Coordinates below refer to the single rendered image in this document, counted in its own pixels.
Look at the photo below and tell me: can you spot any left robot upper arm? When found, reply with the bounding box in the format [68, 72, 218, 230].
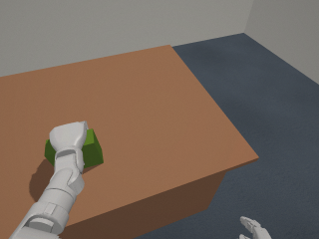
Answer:
[14, 226, 62, 239]

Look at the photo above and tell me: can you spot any table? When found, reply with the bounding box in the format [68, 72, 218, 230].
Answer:
[0, 45, 259, 239]

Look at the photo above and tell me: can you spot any robot right hand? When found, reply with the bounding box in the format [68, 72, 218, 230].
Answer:
[239, 216, 271, 239]

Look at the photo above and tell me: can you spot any robot left hand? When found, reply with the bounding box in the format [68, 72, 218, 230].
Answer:
[49, 120, 89, 165]

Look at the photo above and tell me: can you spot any robot left forearm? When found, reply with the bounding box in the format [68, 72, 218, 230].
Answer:
[9, 146, 85, 239]

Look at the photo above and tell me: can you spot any sponge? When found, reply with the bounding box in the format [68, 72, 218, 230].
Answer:
[44, 128, 104, 168]

